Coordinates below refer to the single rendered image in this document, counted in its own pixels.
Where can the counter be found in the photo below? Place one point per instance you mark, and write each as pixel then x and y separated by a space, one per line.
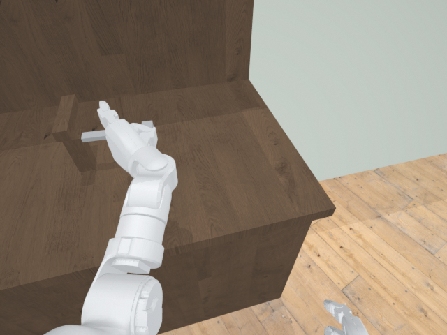
pixel 244 200

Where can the left robot hand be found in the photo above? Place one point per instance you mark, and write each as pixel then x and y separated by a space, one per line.
pixel 123 138

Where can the tap lever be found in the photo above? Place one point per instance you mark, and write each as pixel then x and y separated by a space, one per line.
pixel 100 135

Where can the right robot hand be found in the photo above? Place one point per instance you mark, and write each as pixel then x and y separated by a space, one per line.
pixel 351 325

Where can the left robot forearm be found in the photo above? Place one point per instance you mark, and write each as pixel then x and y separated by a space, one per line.
pixel 137 246

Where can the robot left upper arm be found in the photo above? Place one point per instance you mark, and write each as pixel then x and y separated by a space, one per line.
pixel 120 304

